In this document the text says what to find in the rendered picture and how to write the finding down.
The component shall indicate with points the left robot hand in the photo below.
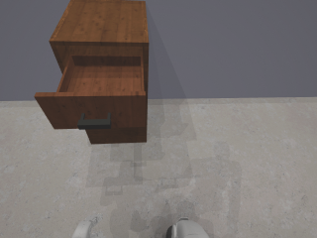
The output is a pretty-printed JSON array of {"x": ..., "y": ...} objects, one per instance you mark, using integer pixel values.
[{"x": 83, "y": 229}]

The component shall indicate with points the cabinet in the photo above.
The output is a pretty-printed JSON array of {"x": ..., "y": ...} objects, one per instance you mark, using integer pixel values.
[{"x": 105, "y": 28}]

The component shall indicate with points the drawer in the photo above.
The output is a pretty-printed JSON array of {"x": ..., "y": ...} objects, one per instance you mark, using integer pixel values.
[{"x": 97, "y": 85}]

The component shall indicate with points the handle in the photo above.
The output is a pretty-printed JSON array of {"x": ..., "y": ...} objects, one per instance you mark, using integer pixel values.
[{"x": 93, "y": 124}]

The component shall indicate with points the robot right thigh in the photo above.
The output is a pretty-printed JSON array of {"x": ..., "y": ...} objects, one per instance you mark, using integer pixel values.
[{"x": 187, "y": 229}]

